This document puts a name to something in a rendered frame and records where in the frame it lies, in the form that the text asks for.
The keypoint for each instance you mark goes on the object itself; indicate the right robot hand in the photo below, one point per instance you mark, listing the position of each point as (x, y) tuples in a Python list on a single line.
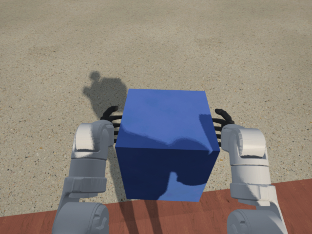
[(228, 120)]

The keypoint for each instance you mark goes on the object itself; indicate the carton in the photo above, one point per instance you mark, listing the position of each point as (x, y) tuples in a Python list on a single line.
[(166, 145)]

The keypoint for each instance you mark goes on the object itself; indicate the robot left upper arm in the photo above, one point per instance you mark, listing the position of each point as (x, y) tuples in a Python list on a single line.
[(82, 218)]

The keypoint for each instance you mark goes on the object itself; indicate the robot right forearm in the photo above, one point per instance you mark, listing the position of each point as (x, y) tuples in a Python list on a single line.
[(251, 183)]

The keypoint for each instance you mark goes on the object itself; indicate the left robot hand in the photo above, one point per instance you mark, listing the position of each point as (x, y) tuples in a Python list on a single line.
[(111, 118)]

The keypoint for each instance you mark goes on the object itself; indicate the robot right upper arm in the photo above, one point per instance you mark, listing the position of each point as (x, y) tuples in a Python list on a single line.
[(243, 221)]

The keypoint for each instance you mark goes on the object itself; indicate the robot left forearm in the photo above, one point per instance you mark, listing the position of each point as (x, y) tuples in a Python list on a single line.
[(88, 162)]

